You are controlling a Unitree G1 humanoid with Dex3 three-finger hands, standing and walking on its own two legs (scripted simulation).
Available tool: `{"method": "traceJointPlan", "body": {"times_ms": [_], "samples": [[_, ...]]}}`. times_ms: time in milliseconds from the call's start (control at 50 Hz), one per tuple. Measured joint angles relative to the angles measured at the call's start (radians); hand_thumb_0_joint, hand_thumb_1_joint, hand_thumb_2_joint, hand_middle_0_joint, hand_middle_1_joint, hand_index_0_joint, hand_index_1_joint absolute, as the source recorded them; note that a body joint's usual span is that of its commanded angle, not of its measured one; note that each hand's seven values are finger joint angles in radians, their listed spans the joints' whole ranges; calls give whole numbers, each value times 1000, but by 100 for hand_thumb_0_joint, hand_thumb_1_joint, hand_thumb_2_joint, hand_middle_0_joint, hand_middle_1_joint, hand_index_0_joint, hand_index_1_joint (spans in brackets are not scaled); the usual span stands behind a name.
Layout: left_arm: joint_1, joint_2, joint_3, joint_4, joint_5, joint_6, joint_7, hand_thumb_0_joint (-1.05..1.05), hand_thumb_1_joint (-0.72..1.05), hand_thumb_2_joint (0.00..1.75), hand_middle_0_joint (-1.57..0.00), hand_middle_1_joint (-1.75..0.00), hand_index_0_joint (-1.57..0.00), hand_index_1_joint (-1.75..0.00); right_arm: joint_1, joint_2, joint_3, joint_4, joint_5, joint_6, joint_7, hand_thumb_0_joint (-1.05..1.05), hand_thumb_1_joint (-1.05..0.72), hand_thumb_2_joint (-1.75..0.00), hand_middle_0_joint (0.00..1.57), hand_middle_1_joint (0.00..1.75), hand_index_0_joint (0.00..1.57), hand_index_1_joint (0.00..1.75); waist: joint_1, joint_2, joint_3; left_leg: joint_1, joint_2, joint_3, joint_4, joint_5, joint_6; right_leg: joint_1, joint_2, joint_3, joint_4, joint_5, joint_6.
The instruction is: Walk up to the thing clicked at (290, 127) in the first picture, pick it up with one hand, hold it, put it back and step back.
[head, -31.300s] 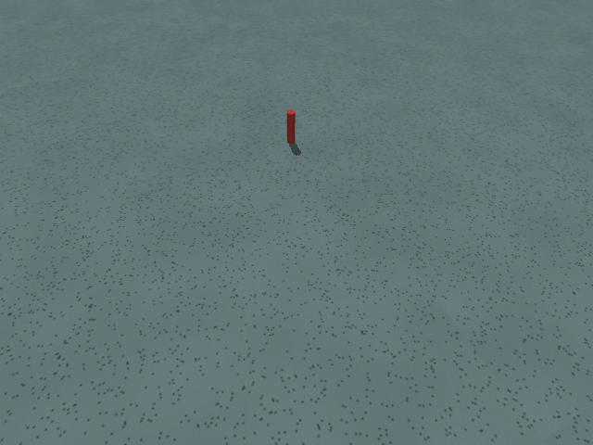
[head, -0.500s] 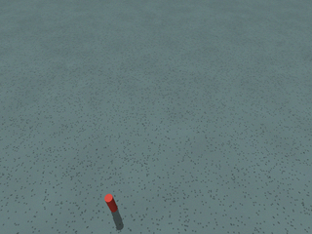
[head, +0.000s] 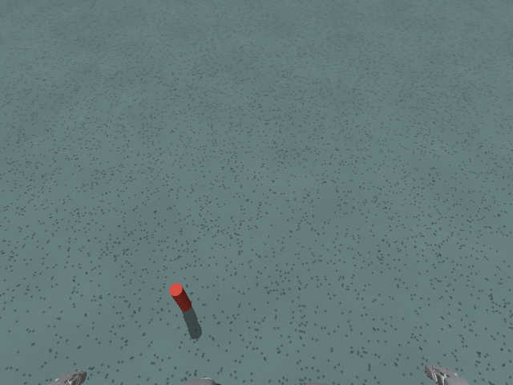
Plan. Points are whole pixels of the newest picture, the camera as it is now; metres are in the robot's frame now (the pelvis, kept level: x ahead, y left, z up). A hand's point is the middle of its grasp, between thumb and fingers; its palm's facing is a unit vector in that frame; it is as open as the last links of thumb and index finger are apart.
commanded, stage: step back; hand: left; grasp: from the side
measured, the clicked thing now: (181, 298) +0.44 +0.27 -0.67
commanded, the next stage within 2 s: none
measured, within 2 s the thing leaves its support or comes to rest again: neither
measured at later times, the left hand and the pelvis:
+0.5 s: hand out of the picture +0.04 +0.30 -0.16, palm faces -0.05 -0.93 -0.36, open 7.4 cm; pelvis -0.08 +0.04 +0.00, yaw +0 degrees
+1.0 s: hand out of the picture -0.05 +0.32 -0.15, palm faces -0.02 -0.92 -0.38, open 7.4 cm; pelvis -0.19 +0.06 -0.01, yaw -1 degrees
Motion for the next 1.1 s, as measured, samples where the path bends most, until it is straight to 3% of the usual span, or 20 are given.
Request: {"method": "traceJointPlan", "body": {"times_ms": [40,100,160,220,260,280,340,380,440,560,620,660,720,800,840,900,940,980,1040,1100], "samples": [[0,-1,2,-21,6,2,-3,1,90,90,-21,-30,-20,-30,-2,-16,-8,-22,0,10,1,0,-90,-90,21,30,20,30,-4,16,10,-41,2,-17,64,-20,18,-25,6,-9,36,-9,-6],[2,-10,2,-52,25,3,-6,1,90,90,-21,-30,-20,-30,0,-34,-19,-50,-5,27,0,0,-90,-90,20,30,20,30,6,10,26,-114,-69,-74,326,-212,34,-55,-10,5,68,-8,-11],[-2,-17,1,-74,38,12,0,1,90,90,-21,-30,-20,-30,27,-40,-23,-76,7,24,3,0,-91,-90,20,30,20,30,5,8,28,-127,-104,-87,479,-258,30,-75,-23,10,53,17,-6],[-15,-11,4,-104,42,19,7,1,90,90,-21,-30,-20,-30,74,-33,-16,-85,-1,12,3,0,-91,-90,20,30,20,30,-3,-6,15,-46,-78,-58,331,-255,22,-107,-37,1,63,27,12],[-25,-3,4,-132,33,23,7,1,90,90,-21,-30,-20,-30,105,-29,-15,-79,-18,4,1,0,-91,-90,20,30,20,30,-10,-13,10,34,-60,-47,139,-182,24,-139,-48,-9,106,14,26],[-36,6,7,-143,26,26,8,1,90,90,-21,-30,-20,-30,109,-16,-18,-71,-32,2,-3,0,-91,-90,20,30,20,30,-6,-38,24,42,-75,-37,123,-188,30,-158,-59,10,139,9,12],[-43,10,15,-143,19,37,22,1,90,90,-21,-30,-20,-30,122,12,-7,-67,-43,-2,0,0,-90,-90,20,30,20,30,-9,-46,49,32,-63,-35,137,-174,45,-202,51,139,323,-222,-16],[-34,12,16,-136,11,43,26,1,90,90,-21,-30,-20,-30,133,29,1,-71,-46,-6,-7,0,-90,-90,21,30,20,30,-17,-47,46,35,-52,-38,99,-143,46,-228,116,184,461,-241,-27],[-6,6,14,-144,8,36,22,1,90,90,-21,-30,-20,-30,137,34,2,-89,-42,-7,-23,0,-90,-90,21,30,20,30,-13,-42,44,35,-43,-24,59,-108,50,-230,146,181,546,-206,-22],[45,-9,15,-152,16,29,12,1,90,90,-21,-30,-20,-30,117,22,-4,-148,-31,-17,-36,0,-90,-90,21,30,20,30,-10,-19,55,10,-32,11,81,-97,53,-120,110,125,371,-200,-1],[65,-16,19,-153,21,15,7,1,90,90,-21,-30,-20,-30,104,8,-2,-164,-22,-8,-33,0,-90,-90,21,30,20,30,-1,-5,45,-26,-24,32,145,-119,44,-24,76,79,118,-85,-17],[68,-36,21,-143,32,4,8,1,90,90,-21,-30,-20,-30,82,-8,-4,-158,-12,1,-33,0,-90,-90,21,30,20,30,-6,44,52,-48,6,11,202,-134,37,4,102,54,62,-50,-24],[76,-39,13,-156,31,0,-1,1,90,90,-21,-30,-20,-30,66,1,-2,-148,-4,18,-36,0,-90,-90,21,30,20,30,4,31,43,-111,-73,-80,420,-304,19,-18,84,66,76,-38,-37],[67,-50,11,-190,29,6,4,1,90,90,-21,-30,-20,-30,85,-11,6,-152,5,9,-36,0,-90,-90,21,30,20,30,20,22,24,-139,-137,-144,598,-311,-4,-38,53,77,33,14,-30],[58,-49,11,-211,33,8,8,1,90,90,-21,-30,-20,-30,99,-17,9,-153,3,4,-37,0,-90,-90,21,30,20,30,21,20,18,-110,-127,-140,548,-309,-15,-54,42,72,25,32,-25],[43,-37,11,-245,35,10,11,1,90,90,-21,-30,-20,-30,117,-21,8,-152,-7,-1,-34,0,-90,-90,21,30,20,30,14,10,18,-30,-82,-99,330,-286,-14,-85,28,56,44,43,-10],[33,-25,10,-261,29,16,7,1,90,90,-21,-30,-20,-30,128,-24,3,-149,-17,-9,-30,0,-90,-90,21,30,20,30,6,4,21,36,-59,-69,143,-184,-4,-115,18,43,87,36,2],[22,-4,15,-259,23,26,5,1,90,90,-21,-30,-20,-30,123,-5,-2,-137,-32,-13,-26,0,-90,-90,21,30,20,30,15,-43,40,44,-82,-38,119,-135,20,-142,8,82,142,-1,-2],[31,4,26,-224,22,44,13,1,90,90,-21,-30,-20,-30,132,9,8,-139,-40,-20,-13,0,-90,-90,21,30,20,30,0,-39,31,23,-58,-46,122,-117,32,-198,111,160,381,-213,-20],[52,13,37,-209,15,44,12,1,90,90,-21,-30,-20,-30,139,21,13,-144,-43,-23,-20,0,-90,-90,21,30,20,30,4,-43,18,16,-35,-42,73,-69,30,-228,164,184,585,-220,-22]]}}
